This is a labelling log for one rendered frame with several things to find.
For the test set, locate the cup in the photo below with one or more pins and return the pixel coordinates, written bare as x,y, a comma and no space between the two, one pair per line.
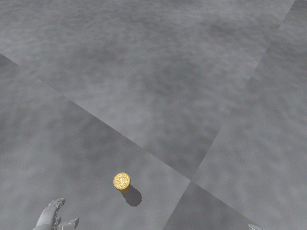
122,182

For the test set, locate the left robot hand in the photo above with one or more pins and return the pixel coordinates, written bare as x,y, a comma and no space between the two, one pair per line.
49,216

